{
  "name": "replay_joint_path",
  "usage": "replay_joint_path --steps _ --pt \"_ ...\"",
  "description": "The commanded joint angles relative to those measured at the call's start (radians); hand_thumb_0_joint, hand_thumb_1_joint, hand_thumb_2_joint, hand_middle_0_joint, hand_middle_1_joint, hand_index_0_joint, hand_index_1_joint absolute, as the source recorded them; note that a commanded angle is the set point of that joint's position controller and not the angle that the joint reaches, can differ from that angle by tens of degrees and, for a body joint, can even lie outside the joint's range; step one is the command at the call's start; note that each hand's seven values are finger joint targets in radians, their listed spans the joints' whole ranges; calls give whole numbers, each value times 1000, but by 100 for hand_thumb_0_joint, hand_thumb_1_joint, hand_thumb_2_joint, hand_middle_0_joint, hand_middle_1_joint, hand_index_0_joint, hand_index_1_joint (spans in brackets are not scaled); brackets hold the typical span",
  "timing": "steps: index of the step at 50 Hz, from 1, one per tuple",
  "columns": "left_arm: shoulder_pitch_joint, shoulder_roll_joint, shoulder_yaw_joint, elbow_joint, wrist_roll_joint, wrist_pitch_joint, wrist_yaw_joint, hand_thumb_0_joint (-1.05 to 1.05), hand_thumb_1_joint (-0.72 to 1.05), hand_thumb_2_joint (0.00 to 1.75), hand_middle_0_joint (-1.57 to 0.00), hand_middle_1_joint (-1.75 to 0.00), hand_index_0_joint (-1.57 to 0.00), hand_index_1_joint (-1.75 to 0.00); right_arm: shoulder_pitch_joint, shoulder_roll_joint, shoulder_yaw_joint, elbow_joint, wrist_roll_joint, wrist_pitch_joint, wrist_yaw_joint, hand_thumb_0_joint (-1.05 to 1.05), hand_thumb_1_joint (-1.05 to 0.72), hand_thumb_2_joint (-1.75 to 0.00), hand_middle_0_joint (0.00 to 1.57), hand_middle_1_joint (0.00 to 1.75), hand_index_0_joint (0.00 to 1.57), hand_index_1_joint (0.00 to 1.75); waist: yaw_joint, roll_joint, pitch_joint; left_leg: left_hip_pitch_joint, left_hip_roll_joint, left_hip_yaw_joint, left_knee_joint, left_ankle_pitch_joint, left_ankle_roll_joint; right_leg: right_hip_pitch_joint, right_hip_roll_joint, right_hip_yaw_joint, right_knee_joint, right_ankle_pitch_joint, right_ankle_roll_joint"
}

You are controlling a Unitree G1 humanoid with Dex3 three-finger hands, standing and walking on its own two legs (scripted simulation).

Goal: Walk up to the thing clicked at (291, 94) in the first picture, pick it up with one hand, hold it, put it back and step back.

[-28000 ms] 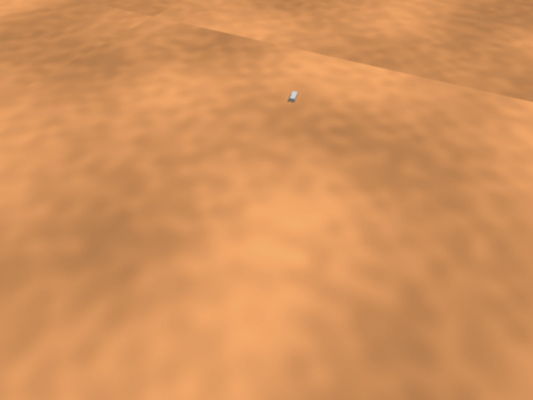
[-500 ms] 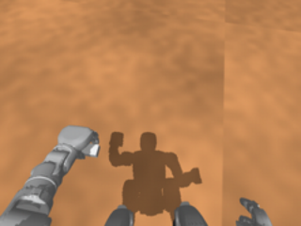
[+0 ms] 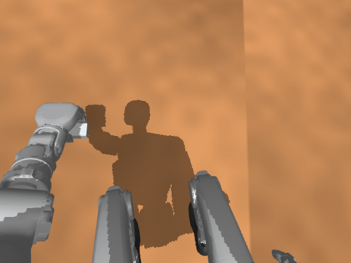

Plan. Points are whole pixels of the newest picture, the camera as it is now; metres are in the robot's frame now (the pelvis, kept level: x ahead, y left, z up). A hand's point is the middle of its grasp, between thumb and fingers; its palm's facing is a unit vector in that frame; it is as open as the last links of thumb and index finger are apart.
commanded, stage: crouch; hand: left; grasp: from above
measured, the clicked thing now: (69, 130) +0.46 +0.22 -0.17
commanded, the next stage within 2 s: lower in 1.16 s
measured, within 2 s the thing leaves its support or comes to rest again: neither
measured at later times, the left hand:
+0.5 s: hand (76, 134) +0.48 +0.23 -0.26, palm faces -0.45 +0.03 -0.89, open 6.5 cm
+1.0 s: hand (80, 138) +0.49 +0.24 -0.33, palm faces -0.46 +0.03 -0.89, open 6.5 cm
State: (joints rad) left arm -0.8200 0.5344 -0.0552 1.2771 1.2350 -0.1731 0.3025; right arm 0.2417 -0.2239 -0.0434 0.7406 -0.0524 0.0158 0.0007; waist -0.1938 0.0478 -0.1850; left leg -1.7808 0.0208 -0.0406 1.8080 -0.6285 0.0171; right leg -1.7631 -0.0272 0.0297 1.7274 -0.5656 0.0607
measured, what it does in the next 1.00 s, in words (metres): lowers itself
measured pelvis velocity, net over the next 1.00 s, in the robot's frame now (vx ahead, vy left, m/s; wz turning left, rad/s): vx -0.01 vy -0.01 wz -0.06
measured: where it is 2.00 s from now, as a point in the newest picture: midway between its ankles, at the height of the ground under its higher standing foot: (167, 246)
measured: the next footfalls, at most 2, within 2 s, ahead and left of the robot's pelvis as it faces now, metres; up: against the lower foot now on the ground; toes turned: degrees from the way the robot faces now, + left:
none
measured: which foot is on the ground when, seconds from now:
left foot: down 0.00-1.00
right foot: down 0.00-1.00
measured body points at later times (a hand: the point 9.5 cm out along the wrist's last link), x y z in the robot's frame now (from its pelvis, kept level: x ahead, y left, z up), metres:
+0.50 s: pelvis +0.00 -0.01 -0.11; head +0.24 +0.04 +0.27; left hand +0.50 +0.23 -0.21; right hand +0.04 -0.29 -0.22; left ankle +0.07 +0.11 -0.48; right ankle +0.10 -0.16 -0.48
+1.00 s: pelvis -0.01 -0.01 -0.17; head +0.23 +0.05 +0.20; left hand +0.51 +0.24 -0.27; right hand +0.00 -0.28 -0.26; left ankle +0.07 +0.11 -0.48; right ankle +0.10 -0.16 -0.48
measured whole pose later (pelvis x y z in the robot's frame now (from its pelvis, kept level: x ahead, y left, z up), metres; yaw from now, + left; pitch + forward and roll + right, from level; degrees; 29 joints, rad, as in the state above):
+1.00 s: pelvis -0.01 -0.01 -0.17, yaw -3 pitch +34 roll -9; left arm -1.07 0.78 0.05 1.51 1.38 -0.29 0.36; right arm 0.18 -0.26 0.06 0.74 -0.15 -0.02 0.13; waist -0.29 0.00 -0.04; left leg -2.29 -0.01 -0.13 2.37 -0.68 0.00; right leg -2.23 -0.01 0.00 2.25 -0.62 0.07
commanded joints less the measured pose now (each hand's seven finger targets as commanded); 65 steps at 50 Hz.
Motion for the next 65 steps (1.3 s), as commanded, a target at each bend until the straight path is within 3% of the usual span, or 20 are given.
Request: replay_joint_path --steps 1,4,9,13,14,16,20,21,24,25,27,28,33,42,44,52,53,57,59,65 --pt "-390 253 64 -149 5 -34 41 0 89 18 -118 -24 -123 -18 123 -238 -62 -54 -14 -51 7 0 -90 -90 20 30 20 30 -16 125 -579 364 -28 -50 -186 52 -10 136 22 -101 -83 39 -95" --pt "-423 286 81 -144 29 -55 62 0 88 14 -118 -20 -124 -14 135 -245 -59 -48 -22 -61 23 0 -91 -90 20 30 20 30 -18 185 -610 367 -31 -46 -135 65 -18 85 16 -100 -34 47 -97" --pt "-496 291 94 -169 57 -63 89 0 84 13 -117 -16 -122 -12 170 -259 -58 -30 -42 -65 53 0 -91 -90 20 30 20 30 -34 296 -699 452 -24 -44 -48 224 -32 4 9 -111 59 132 -101" --pt "-530 321 118 -185 60 -64 97 0 84 17 -117 -17 -121 -13 197 -256 -59 -15 -57 -63 76 0 -92 -90 20 30 20 30 -53 277 -719 386 -32 -9 40 286 -19 50 13 -113 94 202 -95" --pt "-537 368 141 -173 65 -63 99 0 84 20 -117 -18 -121 -15 198 -259 -58 -13 -59 -61 78 0 -91 -90 20 30 20 30 -46 262 -720 351 -34 -3 58 275 -14 56 16 -114 104 201 -94" --pt "-471 318 118 -75 64 -55 88 0 85 23 -118 -20 -121 -16 192 -260 -54 -24 -61 -59 89 0 -92 -90 20 30 20 30 -61 230 -648 296 -35 -3 67 236 -11 29 15 -118 112 168 -92" --pt "-472 346 124 -76 66 -56 71 0 87 23 -118 -22 -122 -18 179 -259 -55 -29 -65 -50 102 0 -91 -90 20 30 20 30 -57 200 -625 187 -42 17 107 193 1 51 26 -125 136 157 -91" --pt "-447 352 122 -12 66 -50 66 0 87 24 -118 -21 -122 -18 169 -266 -51 -32 -62 -49 103 0 -91 -90 20 30 20 30 -53 171 -602 157 -42 15 117 171 5 43 26 -124 139 141 -90" --pt "-491 365 125 -40 58 -63 48 0 87 23 -117 -25 -122 -20 168 -271 -50 -33 -65 -45 109 0 -92 -90 20 30 20 30 -71 175 -591 126 -43 16 146 173 7 23 28 -128 168 147 -88" --pt "-459 406 149 -25 64 -67 45 0 88 20 -118 -24 -122 -19 165 -270 -49 -34 -65 -41 111 0 -92 -90 20 30 20 30 -60 170 -595 114 -46 18 152 171 8 36 31 -129 175 143 -88" --pt "-480 408 147 -33 63 -81 40 0 86 19 -116 -23 -121 -18 163 -266 -42 -28 -67 -36 114 0 -92 -90 20 30 20 30 -61 176 -598 90 -45 23 175 157 9 27 35 -128 188 134 -87" --pt "-505 379 122 -43 63 -89 38 0 86 19 -116 -24 -121 -19 160 -268 -39 -33 -68 -38 117 0 -92 -90 20 30 20 30 -68 195 -595 86 -48 23 183 160 6 17 34 -127 200 136 -88" --pt "-569 446 152 -47 84 -124 56 0 88 17 -116 -25 -121 -20 175 -283 -28 -21 -76 -35 121 0 -92 -91 20 30 20 30 -86 250 -571 106 -43 10 211 148 -4 -65 33 -143 246 113 -93" --pt "-614 482 143 40 116 -128 100 0 82 15 -112 -24 -117 -19 137 -298 7 -15 -89 -34 121 0 -92 -90 20 30 20 30 -93 296 -544 65 -45 0 239 62 -5 -171 39 -164 298 48 -96" --pt "-590 466 134 75 115 -123 100 0 83 16 -111 -25 -117 -20 136 -297 13 -15 -94 -38 123 0 -92 -90 20 30 20 30 -109 274 -524 43 -46 -2 254 52 -1 -168 39 -170 305 44 -92" --pt "-609 504 135 85 117 -114 95 0 80 18 -111 -23 -115 -19 144 -316 31 -16 -92 -41 121 0 -92 -90 20 30 20 30 -119 268 -528 21 -44 -16 295 94 -1 -185 42 -181 342 91 -92" --pt "-589 483 122 101 118 -112 94 0 79 17 -111 -23 -115 -18 142 -312 35 -18 -94 -41 121 0 -92 -90 20 30 20 30 -119 264 -527 18 -46 -10 302 100 1 -173 45 -179 340 99 -91" --pt "-593 538 156 56 118 -114 87 0 82 15 -114 -20 -118 -16 159 -318 40 -26 -95 -43 128 0 -92 -91 20 30 20 30 -118 274 -528 7 -45 -6 320 142 1 -145 44 -183 354 134 -90" --pt "-581 493 129 86 107 -111 80 0 85 14 -115 -22 -120 -17 149 -319 42 -27 -93 -43 129 0 -92 -91 20 30 20 30 -122 292 -512 18 -44 -16 313 119 -5 -187 43 -183 359 109 -94" --pt "-571 512 136 63 116 -121 75 0 84 15 -118 -15 -121 -12 157 -325 47 -31 -100 -37 133 0 -92 -90 20 30 20 30 -122 310 -502 15 -44 -15 331 121 -7 -194 44 -189 366 109 -94"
